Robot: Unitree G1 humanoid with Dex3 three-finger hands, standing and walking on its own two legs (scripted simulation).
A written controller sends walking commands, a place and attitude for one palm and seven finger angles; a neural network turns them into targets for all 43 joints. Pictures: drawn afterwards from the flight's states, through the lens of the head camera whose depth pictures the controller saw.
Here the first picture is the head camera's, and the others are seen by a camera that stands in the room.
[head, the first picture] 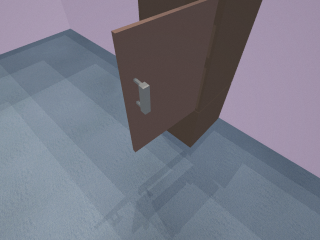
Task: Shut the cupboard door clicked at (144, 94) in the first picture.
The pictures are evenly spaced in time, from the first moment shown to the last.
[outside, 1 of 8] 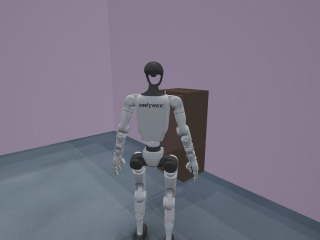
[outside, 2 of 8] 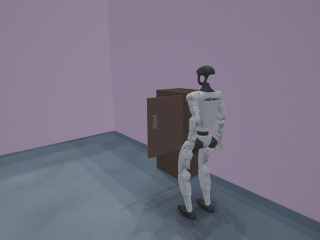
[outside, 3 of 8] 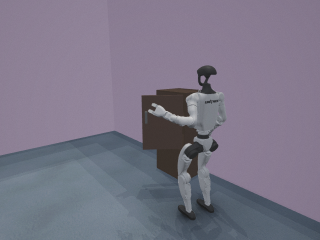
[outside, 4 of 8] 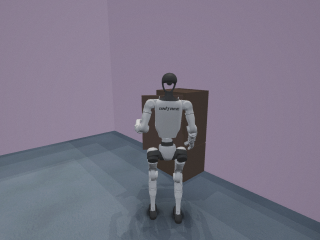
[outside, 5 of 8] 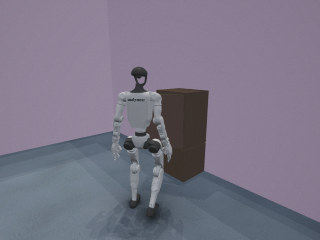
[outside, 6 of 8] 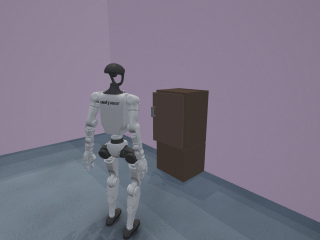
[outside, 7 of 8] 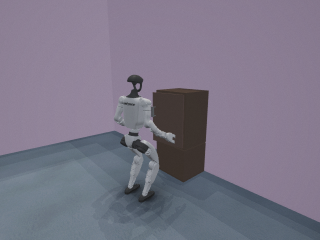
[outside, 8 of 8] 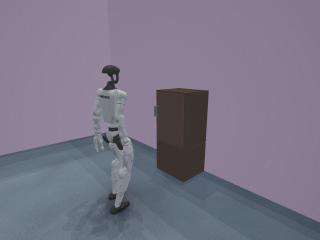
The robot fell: no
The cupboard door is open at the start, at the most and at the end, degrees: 84 84 0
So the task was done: yes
